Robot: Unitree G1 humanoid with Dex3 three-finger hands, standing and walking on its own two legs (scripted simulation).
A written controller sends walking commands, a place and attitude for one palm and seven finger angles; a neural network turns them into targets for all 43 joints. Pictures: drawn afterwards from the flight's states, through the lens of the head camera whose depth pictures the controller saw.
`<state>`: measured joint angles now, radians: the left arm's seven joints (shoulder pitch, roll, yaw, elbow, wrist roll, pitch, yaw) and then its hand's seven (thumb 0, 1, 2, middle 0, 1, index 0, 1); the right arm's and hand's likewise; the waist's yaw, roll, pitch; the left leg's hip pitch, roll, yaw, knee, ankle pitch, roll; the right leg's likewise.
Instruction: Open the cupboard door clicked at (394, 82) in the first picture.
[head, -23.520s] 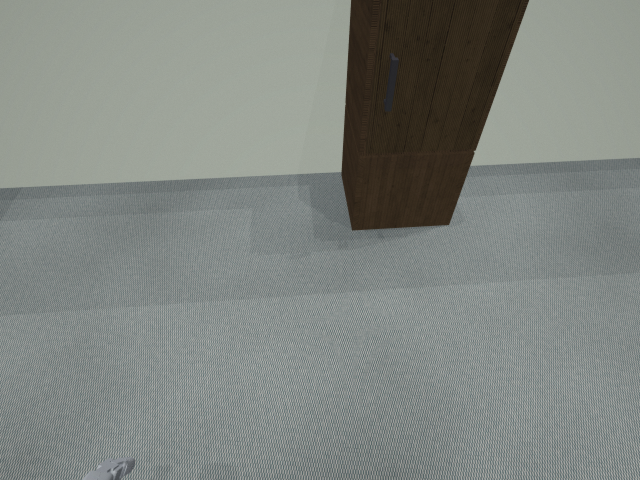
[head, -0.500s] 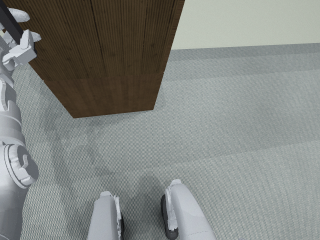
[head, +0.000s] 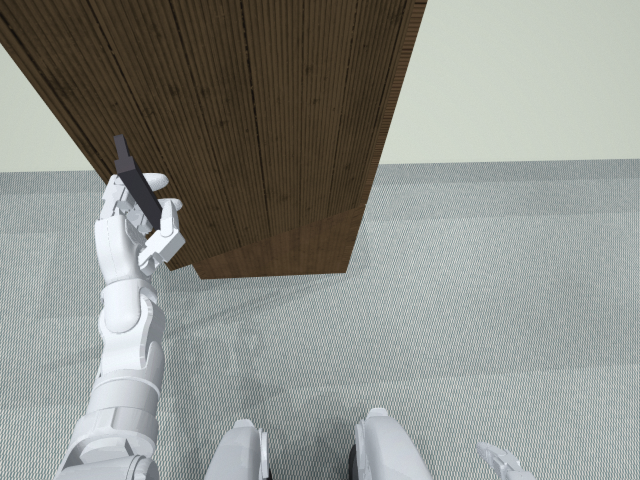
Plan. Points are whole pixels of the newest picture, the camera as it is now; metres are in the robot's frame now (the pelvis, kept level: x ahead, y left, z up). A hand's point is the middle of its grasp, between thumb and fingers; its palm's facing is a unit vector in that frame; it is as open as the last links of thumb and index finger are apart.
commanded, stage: pull the door open along its arc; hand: left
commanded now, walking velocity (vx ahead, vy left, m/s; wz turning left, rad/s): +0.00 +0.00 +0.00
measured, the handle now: (146, 193) +0.46 +0.21 +0.03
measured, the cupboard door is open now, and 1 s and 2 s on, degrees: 19 46 48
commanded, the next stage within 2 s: open thumb and fingers to let go in 0.40 s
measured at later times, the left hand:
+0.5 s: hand (277, 333) +0.28 +0.04 +0.02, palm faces +0.36 -0.93 -0.04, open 5.8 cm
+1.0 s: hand (268, 319) +0.30 +0.06 +0.02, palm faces +0.43 -0.90 -0.02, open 12.1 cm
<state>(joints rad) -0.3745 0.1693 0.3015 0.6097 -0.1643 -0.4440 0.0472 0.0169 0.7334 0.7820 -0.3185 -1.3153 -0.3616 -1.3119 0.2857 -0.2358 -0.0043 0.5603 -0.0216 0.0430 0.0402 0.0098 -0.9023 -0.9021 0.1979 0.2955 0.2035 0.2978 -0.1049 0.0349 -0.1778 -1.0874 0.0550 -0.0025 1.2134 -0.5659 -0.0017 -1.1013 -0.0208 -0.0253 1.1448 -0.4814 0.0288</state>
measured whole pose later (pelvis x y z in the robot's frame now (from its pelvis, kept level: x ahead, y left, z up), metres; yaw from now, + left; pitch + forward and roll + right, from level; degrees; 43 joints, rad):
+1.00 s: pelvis -0.02 -0.05 -0.01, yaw +4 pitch +19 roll +1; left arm -0.03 -0.10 -0.12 0.38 0.11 -0.48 0.57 0.01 -0.22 0.42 -0.32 -1.23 -0.34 -1.22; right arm 0.18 -0.18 -0.03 0.63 -0.09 -0.06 0.00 0.01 -0.90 -0.90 0.20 0.30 0.20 0.30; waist -0.02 0.02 -0.17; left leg -1.01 0.03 -0.05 1.21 -0.54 -0.06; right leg -1.04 -0.05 -0.07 1.23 -0.53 -0.04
